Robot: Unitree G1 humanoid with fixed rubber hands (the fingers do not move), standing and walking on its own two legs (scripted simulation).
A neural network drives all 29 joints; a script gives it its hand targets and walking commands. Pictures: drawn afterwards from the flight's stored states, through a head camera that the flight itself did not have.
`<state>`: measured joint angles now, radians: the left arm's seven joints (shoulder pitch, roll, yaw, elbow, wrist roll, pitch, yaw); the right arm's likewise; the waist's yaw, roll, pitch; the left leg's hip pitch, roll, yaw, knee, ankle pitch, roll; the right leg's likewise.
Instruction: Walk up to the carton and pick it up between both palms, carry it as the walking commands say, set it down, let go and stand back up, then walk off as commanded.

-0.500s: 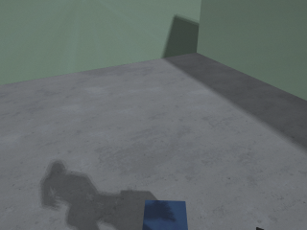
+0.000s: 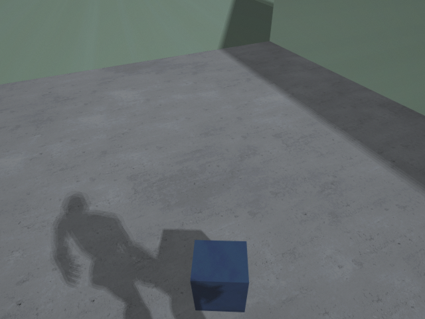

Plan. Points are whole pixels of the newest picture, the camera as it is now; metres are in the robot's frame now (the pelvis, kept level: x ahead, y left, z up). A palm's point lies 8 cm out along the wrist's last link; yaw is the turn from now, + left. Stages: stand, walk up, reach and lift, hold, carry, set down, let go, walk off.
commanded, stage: stand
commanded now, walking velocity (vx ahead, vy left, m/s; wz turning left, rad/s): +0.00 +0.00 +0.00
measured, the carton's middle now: (220, 276) +0.49 -0.01 -0.63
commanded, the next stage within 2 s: walk off in 0.92 s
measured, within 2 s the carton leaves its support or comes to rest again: neither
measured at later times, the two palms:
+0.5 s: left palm out of the picture +0.02 +0.28 -0.12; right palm out of the picture +0.01 -0.28 -0.12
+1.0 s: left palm out of the picture +0.03 +0.30 -0.12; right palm out of the picture +0.02 -0.27 -0.12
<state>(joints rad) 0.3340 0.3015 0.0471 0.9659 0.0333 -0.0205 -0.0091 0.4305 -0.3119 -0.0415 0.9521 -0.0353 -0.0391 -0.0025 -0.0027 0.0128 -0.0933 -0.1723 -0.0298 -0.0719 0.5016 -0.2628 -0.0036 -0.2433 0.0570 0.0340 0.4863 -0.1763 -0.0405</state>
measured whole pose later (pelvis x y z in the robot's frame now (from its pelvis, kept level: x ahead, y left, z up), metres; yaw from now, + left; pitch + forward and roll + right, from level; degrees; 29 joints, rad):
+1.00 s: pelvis -0.01 +0.01 +0.00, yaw +0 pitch -5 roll +0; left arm 0.19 0.32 0.02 1.12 0.01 -0.03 0.00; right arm 0.25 -0.31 -0.01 1.08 -0.01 -0.03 0.00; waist 0.00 0.00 0.03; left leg -0.15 -0.04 -0.06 0.46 -0.23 0.01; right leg -0.21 0.05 0.05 0.42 -0.12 -0.02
